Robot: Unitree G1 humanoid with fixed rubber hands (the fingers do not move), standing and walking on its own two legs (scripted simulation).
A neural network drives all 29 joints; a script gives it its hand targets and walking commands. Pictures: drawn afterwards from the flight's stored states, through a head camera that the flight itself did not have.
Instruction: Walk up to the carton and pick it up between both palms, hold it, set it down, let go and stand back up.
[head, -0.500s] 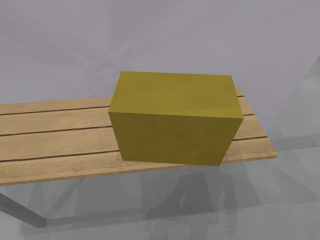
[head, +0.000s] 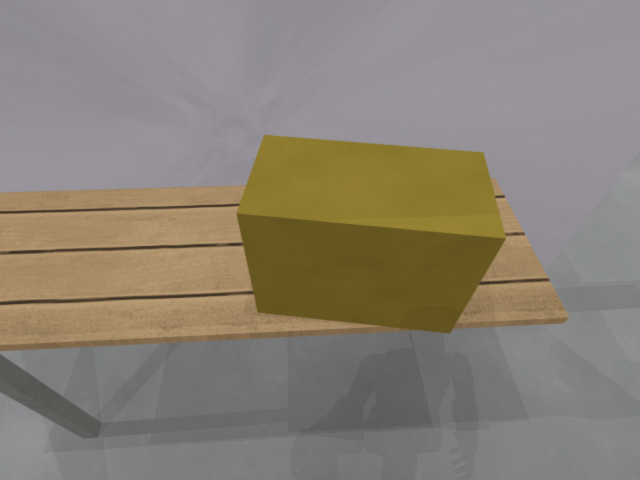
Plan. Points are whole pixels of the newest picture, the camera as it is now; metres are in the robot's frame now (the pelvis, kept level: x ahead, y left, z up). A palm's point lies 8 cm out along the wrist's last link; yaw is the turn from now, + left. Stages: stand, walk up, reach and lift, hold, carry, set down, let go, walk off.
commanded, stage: stand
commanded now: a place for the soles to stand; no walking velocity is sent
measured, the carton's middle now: (361, 239) +0.44 -0.06 +0.02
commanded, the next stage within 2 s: reach and lift in 0.04 s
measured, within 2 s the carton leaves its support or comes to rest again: neither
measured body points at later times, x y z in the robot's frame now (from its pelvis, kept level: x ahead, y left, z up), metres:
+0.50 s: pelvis -0.02 -0.03 -0.02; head +0.00 -0.02 +0.43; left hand +0.13 +0.22 -0.11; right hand +0.15 -0.26 -0.12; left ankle +0.00 +0.13 -0.74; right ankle +0.02 -0.11 -0.74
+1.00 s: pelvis +0.00 -0.01 +0.00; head +0.01 +0.00 +0.45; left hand +0.15 +0.26 -0.09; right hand +0.14 -0.24 -0.09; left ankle +0.00 +0.13 -0.74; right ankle +0.02 -0.11 -0.74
